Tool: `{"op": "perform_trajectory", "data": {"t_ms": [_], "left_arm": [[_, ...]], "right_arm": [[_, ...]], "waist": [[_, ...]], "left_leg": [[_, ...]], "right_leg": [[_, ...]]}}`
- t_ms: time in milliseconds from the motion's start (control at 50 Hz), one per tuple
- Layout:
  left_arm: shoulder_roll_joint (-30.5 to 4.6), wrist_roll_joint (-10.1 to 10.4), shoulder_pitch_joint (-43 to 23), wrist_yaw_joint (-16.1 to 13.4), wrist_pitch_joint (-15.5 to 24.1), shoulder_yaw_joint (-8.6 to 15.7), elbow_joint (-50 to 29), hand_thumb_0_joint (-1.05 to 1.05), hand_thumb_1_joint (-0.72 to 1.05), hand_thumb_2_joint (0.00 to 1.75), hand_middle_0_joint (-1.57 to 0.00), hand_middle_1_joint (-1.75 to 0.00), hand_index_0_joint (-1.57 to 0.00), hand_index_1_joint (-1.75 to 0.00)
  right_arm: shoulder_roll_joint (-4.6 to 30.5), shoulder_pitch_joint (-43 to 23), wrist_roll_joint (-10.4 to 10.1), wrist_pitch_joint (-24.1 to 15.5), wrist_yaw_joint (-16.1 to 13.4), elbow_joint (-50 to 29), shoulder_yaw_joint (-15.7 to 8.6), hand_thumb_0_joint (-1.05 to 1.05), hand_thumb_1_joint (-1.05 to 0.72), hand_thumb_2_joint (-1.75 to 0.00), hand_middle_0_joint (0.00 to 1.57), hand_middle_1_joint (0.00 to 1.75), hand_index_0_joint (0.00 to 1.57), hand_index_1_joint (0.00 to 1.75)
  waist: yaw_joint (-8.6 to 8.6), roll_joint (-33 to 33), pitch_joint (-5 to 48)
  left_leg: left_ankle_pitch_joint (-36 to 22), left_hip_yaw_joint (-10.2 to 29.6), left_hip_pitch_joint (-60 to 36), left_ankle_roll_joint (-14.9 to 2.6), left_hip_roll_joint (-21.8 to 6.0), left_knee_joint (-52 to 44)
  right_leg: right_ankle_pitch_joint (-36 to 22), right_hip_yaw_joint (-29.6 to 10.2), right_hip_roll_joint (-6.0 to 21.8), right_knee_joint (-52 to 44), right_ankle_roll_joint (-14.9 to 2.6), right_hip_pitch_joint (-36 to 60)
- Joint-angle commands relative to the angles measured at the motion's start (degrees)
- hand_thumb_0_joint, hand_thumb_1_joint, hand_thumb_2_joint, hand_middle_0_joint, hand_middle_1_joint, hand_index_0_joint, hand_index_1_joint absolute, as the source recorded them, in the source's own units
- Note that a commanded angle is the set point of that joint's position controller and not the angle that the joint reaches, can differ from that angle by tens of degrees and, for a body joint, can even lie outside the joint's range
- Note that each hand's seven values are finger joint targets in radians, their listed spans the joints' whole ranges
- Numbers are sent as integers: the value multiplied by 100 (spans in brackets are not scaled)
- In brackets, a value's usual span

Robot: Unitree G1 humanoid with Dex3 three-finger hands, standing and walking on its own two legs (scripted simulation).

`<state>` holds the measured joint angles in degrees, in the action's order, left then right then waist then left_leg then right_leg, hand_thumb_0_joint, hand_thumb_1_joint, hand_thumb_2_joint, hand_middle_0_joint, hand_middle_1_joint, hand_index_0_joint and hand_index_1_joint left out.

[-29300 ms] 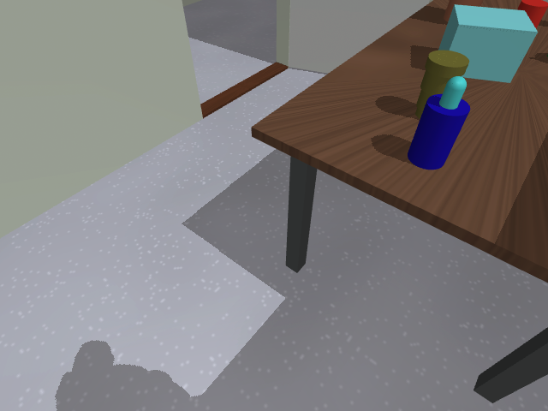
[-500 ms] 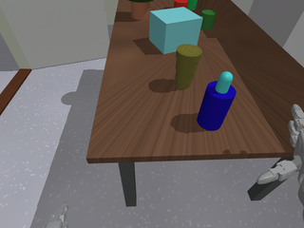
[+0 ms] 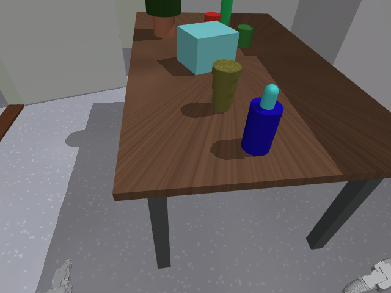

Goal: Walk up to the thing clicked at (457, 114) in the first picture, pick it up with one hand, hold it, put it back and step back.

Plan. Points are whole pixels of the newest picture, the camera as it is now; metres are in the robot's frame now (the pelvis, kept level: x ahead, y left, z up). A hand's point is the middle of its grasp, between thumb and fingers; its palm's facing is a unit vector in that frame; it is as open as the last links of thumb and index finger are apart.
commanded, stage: sink last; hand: right
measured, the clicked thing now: (263, 118) +0.55 -0.21 +0.09
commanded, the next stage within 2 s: home in 0.14 s
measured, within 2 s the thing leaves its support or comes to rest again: neither
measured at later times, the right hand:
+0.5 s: hand (367, 236) +0.20 -0.30 +0.09, palm faces +0.40 +0.83 -0.39, open 17.4 cm
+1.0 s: hand (285, 282) +0.19 -0.19 -0.07, palm faces +0.08 +0.97 -0.23, open 17.4 cm
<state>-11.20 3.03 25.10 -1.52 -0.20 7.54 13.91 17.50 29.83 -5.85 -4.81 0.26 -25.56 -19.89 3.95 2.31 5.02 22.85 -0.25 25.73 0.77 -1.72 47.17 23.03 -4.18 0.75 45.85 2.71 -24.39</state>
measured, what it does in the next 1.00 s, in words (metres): stands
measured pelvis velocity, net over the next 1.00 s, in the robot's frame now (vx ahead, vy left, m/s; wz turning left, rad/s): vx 0.02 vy -0.02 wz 0.02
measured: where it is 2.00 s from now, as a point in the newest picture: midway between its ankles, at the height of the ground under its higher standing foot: outside the picture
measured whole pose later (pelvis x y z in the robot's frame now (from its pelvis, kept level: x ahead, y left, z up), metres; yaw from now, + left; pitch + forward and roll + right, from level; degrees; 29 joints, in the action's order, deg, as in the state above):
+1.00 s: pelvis +0.02 -0.02 -0.02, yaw +1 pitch +8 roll +1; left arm -11.2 1.0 17.3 -4.5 3.6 -0.3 23.1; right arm 11.0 26.9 -1.0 3.2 -4.3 5.7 -1.4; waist -0.9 0.9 5.2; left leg 26.4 0.3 33.8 1.7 -0.5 52.5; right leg 28.8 -3.7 1.9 54.6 2.2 -33.6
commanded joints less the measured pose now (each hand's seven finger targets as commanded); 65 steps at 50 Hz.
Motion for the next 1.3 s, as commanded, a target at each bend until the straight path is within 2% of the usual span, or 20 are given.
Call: {"op": "perform_trajectory", "data": {"t_ms": [0, 80, 120, 160, 220, 260, 340, 420, 520, 620, 640, 660, 740, 760, 820, 840, 920, 980, 1120, 1280], "left_arm": [[-852, -42, -161, -64, 490, 586, -660, 0, -53, 5, -5, -5, -5, -5], [-1155, -74, -927, -146, 668, 747, -1449, 0, -54, 5, -5, -4, -5, -5], [-1197, -76, -739, -198, 711, 806, -1380, 0, -55, 6, -5, -4, -5, -5], [-969, -77, -581, -200, 761, 539, -1388, 0, -56, 7, -5, -4, -4, -5], [-430, -41, -146, -192, 774, 39, -773, 0, -56, 8, -5, -4, -4, -6], [-224, -50, -197, -187, 830, -202, -637, 0, -40, 24, -11, -16, -11, -16], [-226, -94, -436, -238, 949, -407, -487, 0, -8, 41, -11, -15, -11, -15], [-775, -168, -314, -314, 1018, 26, -614, 0, 24, 55, -14, -20, -14, -20], [-1038, -144, -29, -199, 988, 275, -571, 0, 64, 75, -17, -25, -17, -25], [-333, -122, -696, -115, 934, -638, -953, 0, 83, 86, -19, -28, -19, -29], [-263, -132, -680, -132, 917, -678, -993, 0, 87, 89, -20, -29, -20, -29], [-128, -139, -771, -141, 878, -816, -878, 0, 85, 87, -20, -29, -19, -29], [-361, -206, -516, -212, 790, -603, -739, 0, 90, 90, -20, -29, -20, -30], [-586, -203, -388, -240, 750, -346, -780, 0, 90, 90, -20, -29, -20, -30], [-700, -227, -224, -266, 620, -219, -887, 0, 90, 90, -20, -29, -20, -30], [-810, -213, -836, -278, 645, -402, 145, 0, 90, 90, -20, -29, -20, -30], [-662, -202, -867, -341, 672, -488, 109, 0, 90, 90, -20, -30, -20, -30], [-705, -190, -1021, -387, 695, -489, 249, 0, 90, 90, -20, -30, -20, -30], [-755, -166, -1251, -447, 721, -481, 369, 0, 90, 90, -20, -30, -20, -30], [-711, -191, -1233, -576, 787, -481, 422, 0, 90, 90, -20, -30, -20, -30]], "right_arm": [[1099, -520, -23, -567, -114, -734, -887, 0, 54, -5, 5, 6, 6, 6], [1415, -607, 35, -817, -228, -249, -1302, 0, 55, -5, 5, 6, 5, 6], [1591, -689, 52, -932, -291, -22, -1487, 0, 57, -5, 5, 6, 5, 6], [1600, -650, 67, -1044, -332, 71, -1497, 0, 59, -5, 5, 6, 5, 6], [1457, -710, 95, -1103, -337, 163, -1277, 0, 58, -6, 4, 6, 5, 6], [1437, -914, 125, -1114, -333, -21, -1113, 0, 54, -7, 5, 6, 5, 6], [1308, -1164, 182, -1045, -337, 293, -853, 0, 52, -7, 6, 6, 6, 6], [1011, -802, 227, -922, -322, 846, -609, 0, 52, -8, 6, 6, 6, 6], [398, -227, 247, -617, -179, 1286, 175, 0, 59, -3, 5, 5, 5, 5], [162, -531, 320, -436, -171, 1407, 775, 0, 59, -3, 5, 5, 5, 5], [101, -560, 336, -406, -183, 1351, 877, 0, 58, -4, 5, 5, 5, 5], [29, -707, 343, -400, -197, 1378, 1079, 0, 59, -3, 5, 5, 5, 5], [51, -458, 389, -205, -274, 1768, 1205, 0, 54, -6, 6, 6, 6, 6], [150, -334, 392, -110, -306, 1887, 1118, 0, 54, -6, 6, 6, 6, 6], [188, -287, 427, 110, -315, 2113, 1149, 0, 53, -7, 6, 6, 6, 6], [178, -120, 455, 181, -435, 2029, 990, 0, 57, -4, 5, 5, 5, 5], [-149, -415, 489, 474, -525, 1950, 1558, 0, 53, -7, 6, 6, 6, 6], [-188, -540, 483, 591, -586, 1732, 1672, 0, 56, -5, 5, 5, 5, 5], [-182, -167, 516, 962, -703, 1859, 1647, 0, 58, -4, 5, 5, 5, 5], [-9, -276, 555, 1225, -818, 1374, 1508, 0, 56, -5, 5, 5, 5, 5]], "waist": [[-192, -303, -565], [56, -930, -125], [107, -919, -29], [191, -698, 110], [156, -49, -77], [107, 248, -3], [-43, 581, -194], [-202, 133, 167], [-266, -255, 297], [-242, -378, 306], [-257, -321, 469], [-242, -97, 351], [-254, 375, 739], [-295, 518, 856], [-384, 325, 967], [-318, 322, 1002], [-526, 18, 810], [-565, -37, 649], [-526, -401, 485], [-482, -151, 1004]], "left_leg": [[884, -85, 412, 23, 38, -1280], [1267, 51, 122, 19, -67, -1415], [1243, 100, 26, 16, -99, -1416], [941, 99, -128, 8, -99, -1318], [483, -12, -37, -28, -9, -1111], [290, -43, -35, -30, 18, -1058], [122, -146, 97, -52, 75, -990], [-524, -310, -76, -52, 142, -832], [-1124, -471, -63, -49, 201, -614], [-954, -371, -19, -24, 173, -598], [-1066, -354, -31, -32, 172, -510], [-963, -300, 49, -45, 155, -522], [-1356, -279, -12, -86, 146, -285], [-1472, -276, -8, -92, 150, -249], [-1714, -237, -31, -58, 139, -230], [-1735, -251, -20, -77, 227, -100], [-1479, -281, 253, -33, 231, -103], [-1226, -261, 398, -22, 236, -159], [-1043, -282, 479, 12, 255, -198], [-1198, -198, 356, 11, 211, -131]], "right_leg": [[552, 537, -171, -810, -324, -536], [444, 513, -194, -612, -308, -591], [368, 524, -201, -586, -304, -595], [211, 536, -194, -619, -294, -611], [126, 569, -169, -772, -266, -583], [49, 603, -183, -822, -248, -542], [31, 577, -158, -953, -199, -488], [-633, 484, -104, -875, -183, -187], [-1477, 397, -48, -762, -170, 25], [-1096, 464, -70, -596, -237, -334], [-1223, 463, -63, -568, -223, -310], [-1078, 496, -74, -552, -209, -409], [-1708, 503, -77, -364, -119, -307], [-1903, 508, -78, -318, -108, -300], [-1890, 570, -109, -157, -158, -280], [-1875, 469, -65, 47, -165, -372], [-1412, 467, -29, 105, -222, -607], [-1098, 474, -38, 112, -259, -640], [-949, 449, -50, 194, -291, -866], [-1044, 480, -72, 362, -292, -733]]}}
